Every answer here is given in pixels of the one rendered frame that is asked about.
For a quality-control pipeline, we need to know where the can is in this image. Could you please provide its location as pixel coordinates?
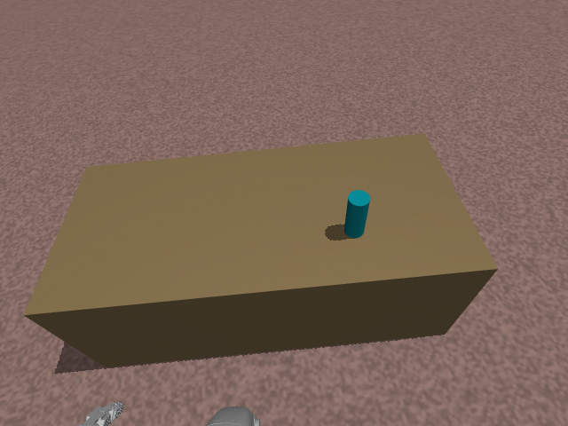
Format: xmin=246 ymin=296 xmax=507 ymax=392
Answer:
xmin=344 ymin=190 xmax=370 ymax=238

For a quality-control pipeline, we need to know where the left robot hand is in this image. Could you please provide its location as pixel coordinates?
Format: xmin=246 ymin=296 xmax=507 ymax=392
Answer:
xmin=78 ymin=402 xmax=123 ymax=426

